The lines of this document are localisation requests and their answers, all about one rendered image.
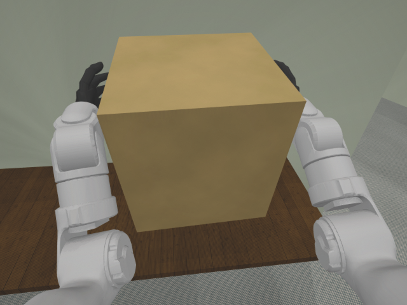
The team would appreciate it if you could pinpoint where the right robot hand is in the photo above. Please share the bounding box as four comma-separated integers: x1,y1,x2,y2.
274,60,300,92

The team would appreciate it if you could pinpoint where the robot left upper arm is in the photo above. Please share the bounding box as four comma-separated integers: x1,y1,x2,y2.
24,229,136,305

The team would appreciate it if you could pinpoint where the right robot forearm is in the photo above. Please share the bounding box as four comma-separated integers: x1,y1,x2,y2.
292,97,396,254

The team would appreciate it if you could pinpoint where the robot right upper arm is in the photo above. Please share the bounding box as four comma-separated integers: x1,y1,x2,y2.
314,209,407,305

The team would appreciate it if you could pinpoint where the carton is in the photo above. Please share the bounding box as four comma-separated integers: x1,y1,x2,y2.
97,32,307,232

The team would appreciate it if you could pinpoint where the left robot hand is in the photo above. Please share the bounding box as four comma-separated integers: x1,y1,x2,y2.
75,62,109,108

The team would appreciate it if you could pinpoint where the left robot forearm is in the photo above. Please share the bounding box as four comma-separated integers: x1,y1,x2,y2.
50,102,118,286

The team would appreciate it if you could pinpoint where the table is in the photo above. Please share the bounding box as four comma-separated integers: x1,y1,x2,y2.
0,158,322,295

